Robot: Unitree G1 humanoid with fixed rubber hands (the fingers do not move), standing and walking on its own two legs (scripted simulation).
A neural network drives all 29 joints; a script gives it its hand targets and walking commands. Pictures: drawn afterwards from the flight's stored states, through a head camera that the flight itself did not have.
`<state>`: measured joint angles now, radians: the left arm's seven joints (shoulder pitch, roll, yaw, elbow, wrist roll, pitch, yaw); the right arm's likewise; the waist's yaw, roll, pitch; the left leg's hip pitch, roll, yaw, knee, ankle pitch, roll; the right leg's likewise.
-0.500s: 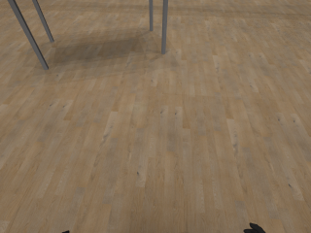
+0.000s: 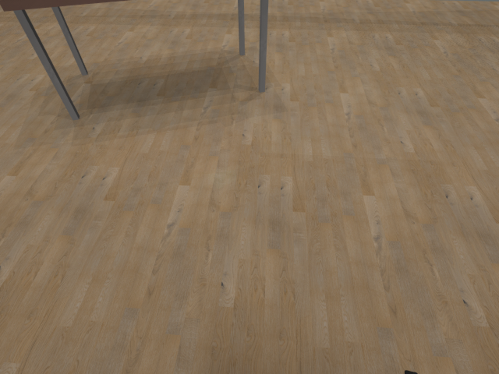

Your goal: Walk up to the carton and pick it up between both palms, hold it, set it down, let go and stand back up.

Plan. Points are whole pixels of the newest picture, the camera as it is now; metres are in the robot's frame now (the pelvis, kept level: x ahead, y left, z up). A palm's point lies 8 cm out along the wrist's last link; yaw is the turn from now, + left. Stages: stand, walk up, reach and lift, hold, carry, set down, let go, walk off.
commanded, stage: stand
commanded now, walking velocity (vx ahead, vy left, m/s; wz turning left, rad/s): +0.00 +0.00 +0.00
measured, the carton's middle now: out of the picture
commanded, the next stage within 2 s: walk up in 1.52 s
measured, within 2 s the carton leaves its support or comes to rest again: neither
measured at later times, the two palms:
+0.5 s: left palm out of the picture +0.08 +0.27 -0.12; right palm out of the picture +0.08 -0.29 -0.11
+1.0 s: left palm out of the picture +0.08 +0.27 -0.11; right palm out of the picture +0.08 -0.29 -0.11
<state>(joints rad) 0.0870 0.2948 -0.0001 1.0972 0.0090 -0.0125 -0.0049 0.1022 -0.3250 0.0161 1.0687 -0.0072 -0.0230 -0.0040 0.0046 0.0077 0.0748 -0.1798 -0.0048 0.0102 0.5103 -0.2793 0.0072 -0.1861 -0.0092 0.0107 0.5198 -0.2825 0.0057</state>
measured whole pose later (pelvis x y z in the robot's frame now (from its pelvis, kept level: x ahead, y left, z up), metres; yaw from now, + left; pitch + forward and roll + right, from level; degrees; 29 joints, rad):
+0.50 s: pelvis +0.00 -0.01 +0.01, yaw +0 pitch -4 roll +0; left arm 0.08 0.30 0.01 1.14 0.01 -0.01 0.00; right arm 0.09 -0.32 0.01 1.11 -0.01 -0.02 0.00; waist 0.00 0.00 0.07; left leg -0.10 0.00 0.01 0.37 -0.21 0.00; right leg -0.11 0.00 0.01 0.38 -0.21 0.00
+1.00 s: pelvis +0.01 -0.01 +0.01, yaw +0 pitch -3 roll +0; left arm 0.09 0.30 0.01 1.15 0.01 -0.01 0.00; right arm 0.09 -0.32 0.01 1.12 -0.01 -0.01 0.00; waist 0.00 0.01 0.07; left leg -0.08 0.01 0.01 0.35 -0.20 -0.01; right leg -0.09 0.01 0.01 0.35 -0.21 -0.01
